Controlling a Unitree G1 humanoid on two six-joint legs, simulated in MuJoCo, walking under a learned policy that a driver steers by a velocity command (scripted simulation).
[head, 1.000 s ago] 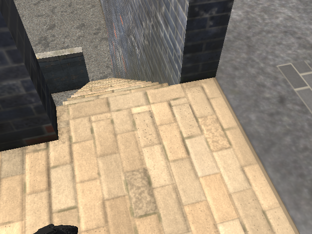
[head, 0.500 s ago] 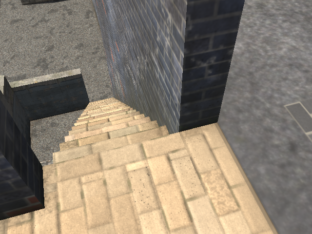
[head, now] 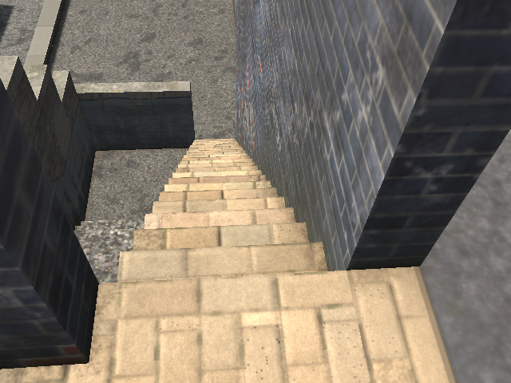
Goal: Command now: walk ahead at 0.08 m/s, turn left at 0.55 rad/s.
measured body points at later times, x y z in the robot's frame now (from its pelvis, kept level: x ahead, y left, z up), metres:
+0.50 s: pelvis +0.06 -0.04 +0.00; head +0.08 -0.05 +0.45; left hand +0.06 +0.25 -0.10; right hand +0.26 -0.27 -0.11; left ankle +0.01 +0.08 -0.69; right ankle +0.08 -0.14 -0.74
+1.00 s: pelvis +0.22 +0.01 -0.02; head +0.26 +0.01 +0.43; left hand +0.34 +0.28 -0.12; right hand +0.26 -0.25 -0.15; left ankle +0.03 +0.07 -0.74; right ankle +0.39 -0.05 -0.72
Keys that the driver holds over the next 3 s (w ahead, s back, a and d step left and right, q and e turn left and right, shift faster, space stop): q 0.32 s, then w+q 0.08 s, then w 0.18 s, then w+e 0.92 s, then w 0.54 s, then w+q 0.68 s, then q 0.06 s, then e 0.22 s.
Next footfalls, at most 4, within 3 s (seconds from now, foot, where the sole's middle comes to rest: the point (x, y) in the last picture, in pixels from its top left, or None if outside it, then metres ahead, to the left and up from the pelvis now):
0.20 right None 0.12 -0.14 -0.78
0.60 left None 0.07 0.08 -0.78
1.04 right None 0.43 -0.03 -0.78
1.56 left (190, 307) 0.64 0.15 -0.78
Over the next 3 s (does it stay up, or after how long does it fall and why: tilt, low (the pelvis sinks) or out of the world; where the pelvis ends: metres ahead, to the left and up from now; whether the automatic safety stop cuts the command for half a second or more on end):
stays up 1.15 0.15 -0.50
